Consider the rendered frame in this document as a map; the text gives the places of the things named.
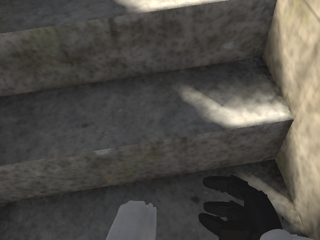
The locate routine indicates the right robot forearm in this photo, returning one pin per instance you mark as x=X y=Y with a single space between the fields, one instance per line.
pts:
x=276 y=234

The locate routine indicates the right robot hand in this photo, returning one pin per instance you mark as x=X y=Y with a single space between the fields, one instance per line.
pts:
x=248 y=222

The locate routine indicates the left robot thigh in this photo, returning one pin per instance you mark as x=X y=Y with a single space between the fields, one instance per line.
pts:
x=134 y=221

